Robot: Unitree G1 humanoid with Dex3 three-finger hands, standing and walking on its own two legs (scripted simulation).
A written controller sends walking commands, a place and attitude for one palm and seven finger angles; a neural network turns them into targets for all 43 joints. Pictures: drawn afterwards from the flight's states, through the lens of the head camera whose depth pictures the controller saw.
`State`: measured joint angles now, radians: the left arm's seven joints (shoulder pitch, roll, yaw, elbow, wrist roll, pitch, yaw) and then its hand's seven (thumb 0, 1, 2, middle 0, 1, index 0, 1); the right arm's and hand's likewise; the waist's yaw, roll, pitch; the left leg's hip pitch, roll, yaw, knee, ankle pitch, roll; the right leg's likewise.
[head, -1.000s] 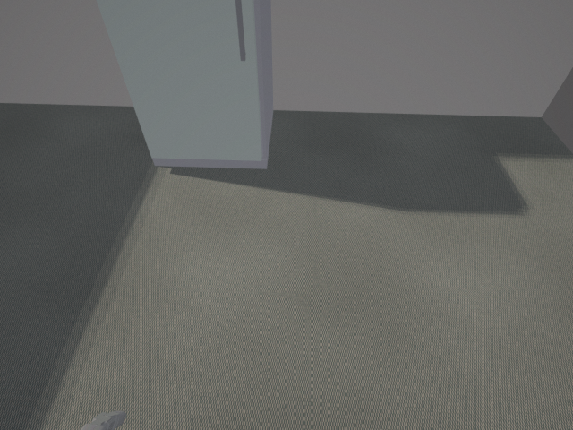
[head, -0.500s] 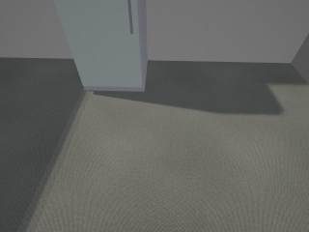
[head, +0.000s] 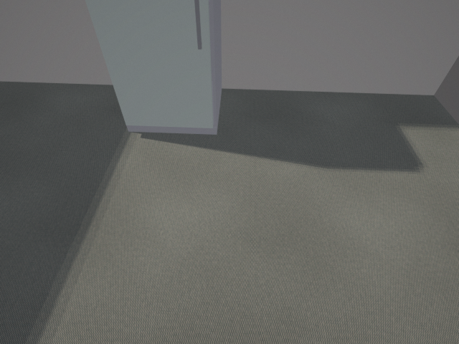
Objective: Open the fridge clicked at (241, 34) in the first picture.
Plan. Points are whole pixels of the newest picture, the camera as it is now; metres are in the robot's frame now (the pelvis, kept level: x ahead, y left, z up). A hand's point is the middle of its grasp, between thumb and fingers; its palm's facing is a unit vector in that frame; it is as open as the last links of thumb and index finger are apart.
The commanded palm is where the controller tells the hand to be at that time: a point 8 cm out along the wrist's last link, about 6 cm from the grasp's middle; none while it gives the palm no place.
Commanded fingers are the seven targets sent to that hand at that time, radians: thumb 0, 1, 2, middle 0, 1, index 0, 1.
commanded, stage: look at it before walking up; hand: right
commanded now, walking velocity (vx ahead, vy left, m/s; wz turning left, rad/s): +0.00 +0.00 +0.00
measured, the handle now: out of the picture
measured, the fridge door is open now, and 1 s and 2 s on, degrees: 0 0 0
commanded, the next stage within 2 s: walk to a spot facing it in 0.44 s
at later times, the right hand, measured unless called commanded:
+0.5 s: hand out of the picture +0.09 -0.24 -0.16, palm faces -0.03 +0.94 -0.33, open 7.4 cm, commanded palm none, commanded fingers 0.00 -0.90 -0.90 0.20 0.30 0.20 0.30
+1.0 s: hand out of the picture +0.14 -0.14 -0.18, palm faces -0.15 +0.96 -0.23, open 7.4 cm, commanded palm none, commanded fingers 0.00 -0.90 -0.90 0.20 0.30 0.20 0.30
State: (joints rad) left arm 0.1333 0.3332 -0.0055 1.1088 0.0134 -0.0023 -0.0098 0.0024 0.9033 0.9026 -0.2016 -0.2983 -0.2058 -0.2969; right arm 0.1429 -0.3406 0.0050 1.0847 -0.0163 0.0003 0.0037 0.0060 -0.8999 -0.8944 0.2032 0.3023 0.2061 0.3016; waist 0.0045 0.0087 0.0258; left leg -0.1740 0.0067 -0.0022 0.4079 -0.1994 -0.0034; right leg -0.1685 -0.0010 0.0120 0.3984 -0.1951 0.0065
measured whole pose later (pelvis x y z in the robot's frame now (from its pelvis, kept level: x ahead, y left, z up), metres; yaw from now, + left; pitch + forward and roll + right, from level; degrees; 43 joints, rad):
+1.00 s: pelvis +0.09 +0.05 -0.03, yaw +12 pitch -1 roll +0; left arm 0.30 0.24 0.03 1.09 0.02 0.01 -0.01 0.00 0.90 0.90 -0.20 -0.30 -0.20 -0.30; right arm 0.31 -0.21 -0.05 0.99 -0.02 -0.03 0.03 0.01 -0.90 -0.89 0.20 0.30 0.20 0.30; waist -0.02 -0.03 0.07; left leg -0.32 -0.02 0.08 0.69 -0.34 0.06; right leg -0.30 -0.11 -0.07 1.01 -0.49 0.03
